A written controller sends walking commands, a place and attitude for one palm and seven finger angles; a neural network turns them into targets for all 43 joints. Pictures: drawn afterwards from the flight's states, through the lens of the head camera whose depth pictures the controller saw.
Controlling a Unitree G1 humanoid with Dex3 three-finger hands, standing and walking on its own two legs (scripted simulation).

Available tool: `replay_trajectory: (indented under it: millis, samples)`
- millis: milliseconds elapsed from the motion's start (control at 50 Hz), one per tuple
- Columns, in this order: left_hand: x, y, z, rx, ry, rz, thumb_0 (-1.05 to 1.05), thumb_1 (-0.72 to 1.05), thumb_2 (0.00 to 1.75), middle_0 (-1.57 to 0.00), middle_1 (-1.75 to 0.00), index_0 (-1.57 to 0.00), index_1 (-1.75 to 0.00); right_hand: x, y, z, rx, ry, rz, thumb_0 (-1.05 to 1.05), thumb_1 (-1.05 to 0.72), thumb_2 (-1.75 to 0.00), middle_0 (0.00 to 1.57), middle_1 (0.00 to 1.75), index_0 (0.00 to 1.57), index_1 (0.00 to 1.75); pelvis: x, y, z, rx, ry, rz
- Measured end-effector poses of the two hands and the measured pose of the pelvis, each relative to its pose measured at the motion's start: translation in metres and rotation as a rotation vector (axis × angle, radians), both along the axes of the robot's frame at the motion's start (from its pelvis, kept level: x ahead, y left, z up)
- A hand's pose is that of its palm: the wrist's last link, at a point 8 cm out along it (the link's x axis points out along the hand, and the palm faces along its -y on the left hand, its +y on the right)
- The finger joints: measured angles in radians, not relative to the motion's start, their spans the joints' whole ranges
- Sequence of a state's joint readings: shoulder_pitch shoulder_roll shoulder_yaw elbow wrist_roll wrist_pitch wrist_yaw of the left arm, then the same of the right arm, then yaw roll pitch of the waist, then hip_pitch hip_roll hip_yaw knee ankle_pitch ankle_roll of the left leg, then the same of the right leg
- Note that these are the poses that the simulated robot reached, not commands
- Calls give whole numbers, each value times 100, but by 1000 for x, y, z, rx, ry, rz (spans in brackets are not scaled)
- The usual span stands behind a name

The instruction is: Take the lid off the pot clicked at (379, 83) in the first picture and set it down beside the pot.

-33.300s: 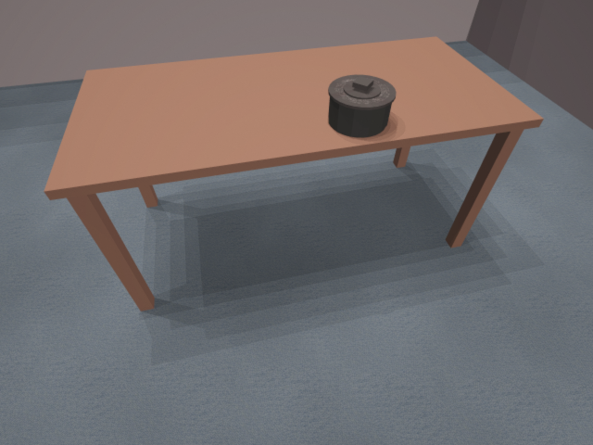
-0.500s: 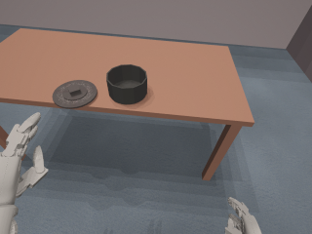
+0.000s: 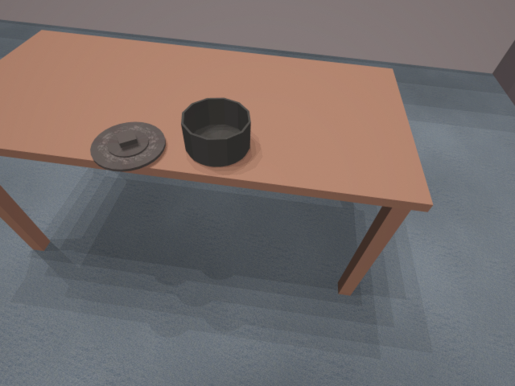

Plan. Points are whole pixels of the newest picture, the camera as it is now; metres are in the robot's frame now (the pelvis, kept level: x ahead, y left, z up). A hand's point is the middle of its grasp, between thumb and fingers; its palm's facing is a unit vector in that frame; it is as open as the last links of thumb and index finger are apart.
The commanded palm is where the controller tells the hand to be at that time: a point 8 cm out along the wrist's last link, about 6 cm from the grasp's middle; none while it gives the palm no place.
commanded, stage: let the arm hang, fingers relaxed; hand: left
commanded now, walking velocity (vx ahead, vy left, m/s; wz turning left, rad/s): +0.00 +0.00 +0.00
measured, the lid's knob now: (126, 138) +0.68 +0.39 -0.08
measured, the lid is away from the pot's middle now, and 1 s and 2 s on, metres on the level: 0.24 0.24 0.24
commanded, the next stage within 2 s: look to check the result in 1.12 s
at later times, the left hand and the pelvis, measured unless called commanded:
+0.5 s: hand out of the picture +0.02 +0.16 -0.18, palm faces +0.02 -0.98 -0.17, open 7.3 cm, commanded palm none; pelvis +0.02 -0.01 +0.00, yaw -1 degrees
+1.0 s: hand out of the picture +0.02 +0.15 -0.18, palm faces +0.04 -0.99 -0.17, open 7.4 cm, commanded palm none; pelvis +0.03 -0.01 +0.00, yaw -1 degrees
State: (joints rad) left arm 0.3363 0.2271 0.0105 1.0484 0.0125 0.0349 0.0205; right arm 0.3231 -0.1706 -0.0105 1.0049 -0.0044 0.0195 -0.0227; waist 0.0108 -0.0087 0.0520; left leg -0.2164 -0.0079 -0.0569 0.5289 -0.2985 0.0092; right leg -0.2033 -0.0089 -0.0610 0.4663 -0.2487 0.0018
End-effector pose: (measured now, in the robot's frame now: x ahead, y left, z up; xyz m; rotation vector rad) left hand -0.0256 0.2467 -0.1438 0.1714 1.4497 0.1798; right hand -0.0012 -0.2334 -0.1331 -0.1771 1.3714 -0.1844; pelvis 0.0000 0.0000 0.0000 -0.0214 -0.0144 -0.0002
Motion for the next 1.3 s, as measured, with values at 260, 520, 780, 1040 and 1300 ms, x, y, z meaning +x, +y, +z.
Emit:
replay_trajectory:
  millis: [260,520,780,1040,1300]
  samples:
    - [26,-26,2,-20,-40,-11,0,91,90,-20,-30,-20,-30,-13,25,-14,84,40,-56,1,-92,-90,20,30,20,30,9,-3,1,10,-2,-16]
    - [43,-39,-6,-52,-58,-6,1,93,90,-20,-30,-20,-30,-13,22,-9,62,54,-82,1,-91,-90,20,30,20,30,16,-8,1,8,-2,-18]
    - [40,-42,-5,-57,-32,13,1,91,90,-20,-30,-20,-30,-4,25,-11,66,52,-80,1,-91,-90,20,30,20,30,23,-6,1,9,1,-16]
    - [43,-42,-5,-58,-23,13,1,91,90,-20,-30,-20,-30,-1,26,-11,66,62,-86,1,-91,-90,20,30,20,30,28,-6,1,10,5,-18]
    - [50,-40,-5,-53,-27,16,1,91,90,-20,-30,-20,-30,3,27,-11,63,64,-87,1,-91,-90,20,30,20,30,33,-5,1,10,6,-18]
